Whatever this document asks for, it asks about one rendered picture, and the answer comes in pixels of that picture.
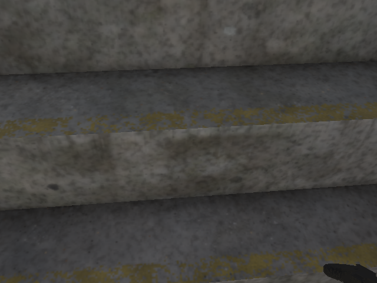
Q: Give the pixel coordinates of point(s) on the right robot hand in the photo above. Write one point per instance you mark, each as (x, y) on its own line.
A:
(350, 273)

